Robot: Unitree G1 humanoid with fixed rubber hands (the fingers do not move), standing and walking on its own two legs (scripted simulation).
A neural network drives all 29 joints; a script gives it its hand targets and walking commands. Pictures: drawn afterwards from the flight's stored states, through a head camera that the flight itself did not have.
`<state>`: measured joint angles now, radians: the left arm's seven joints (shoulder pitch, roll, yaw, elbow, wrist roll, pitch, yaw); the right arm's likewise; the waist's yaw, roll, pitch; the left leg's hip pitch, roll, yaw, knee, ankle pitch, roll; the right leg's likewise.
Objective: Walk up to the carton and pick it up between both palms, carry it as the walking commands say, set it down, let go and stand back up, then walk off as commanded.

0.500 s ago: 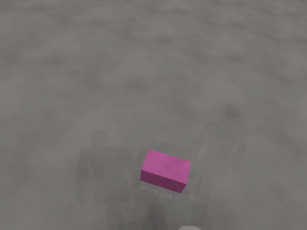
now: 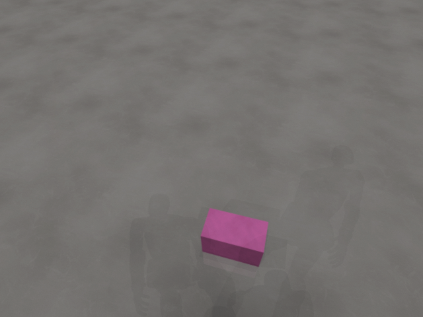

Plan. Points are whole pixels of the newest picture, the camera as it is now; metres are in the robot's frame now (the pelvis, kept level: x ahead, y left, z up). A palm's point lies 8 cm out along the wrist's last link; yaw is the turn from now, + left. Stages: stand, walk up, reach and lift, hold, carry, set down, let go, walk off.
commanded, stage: walk up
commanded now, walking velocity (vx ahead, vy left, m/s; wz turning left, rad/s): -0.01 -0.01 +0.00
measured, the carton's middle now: (234, 237) +0.56 -0.08 -0.69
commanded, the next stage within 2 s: none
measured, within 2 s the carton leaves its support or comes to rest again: neither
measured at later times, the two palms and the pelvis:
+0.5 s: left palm out of the picture +0.00 +0.27 -0.14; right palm out of the picture +0.06 -0.21 -0.14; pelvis +0.05 +0.03 +0.00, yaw -4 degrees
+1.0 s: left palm (142, 242) +0.32 +0.20 -0.16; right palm out of the picture +0.08 -0.18 -0.14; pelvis +0.20 -0.01 -0.01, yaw -9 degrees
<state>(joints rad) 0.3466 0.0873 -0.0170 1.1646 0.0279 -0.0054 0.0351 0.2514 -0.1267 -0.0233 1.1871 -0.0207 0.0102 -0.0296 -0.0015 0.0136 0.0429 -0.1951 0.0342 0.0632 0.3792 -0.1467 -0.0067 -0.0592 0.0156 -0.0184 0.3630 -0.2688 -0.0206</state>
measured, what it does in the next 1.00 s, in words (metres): walks ahead: left foot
